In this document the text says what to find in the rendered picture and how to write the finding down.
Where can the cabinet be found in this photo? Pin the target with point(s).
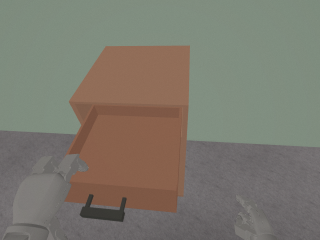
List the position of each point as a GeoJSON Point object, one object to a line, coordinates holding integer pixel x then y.
{"type": "Point", "coordinates": [155, 76]}

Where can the robot left forearm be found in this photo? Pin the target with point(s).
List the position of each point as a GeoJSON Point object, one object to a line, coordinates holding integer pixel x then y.
{"type": "Point", "coordinates": [26, 231]}

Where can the handle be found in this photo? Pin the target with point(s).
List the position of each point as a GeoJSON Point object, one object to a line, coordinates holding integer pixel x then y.
{"type": "Point", "coordinates": [103, 213]}

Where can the robot left hand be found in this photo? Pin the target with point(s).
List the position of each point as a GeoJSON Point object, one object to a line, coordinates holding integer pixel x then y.
{"type": "Point", "coordinates": [41, 194]}

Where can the drawer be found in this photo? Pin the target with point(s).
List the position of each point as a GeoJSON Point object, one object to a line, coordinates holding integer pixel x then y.
{"type": "Point", "coordinates": [132, 152]}

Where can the robot right hand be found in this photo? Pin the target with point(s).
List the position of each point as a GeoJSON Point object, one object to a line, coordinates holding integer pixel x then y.
{"type": "Point", "coordinates": [249, 227]}

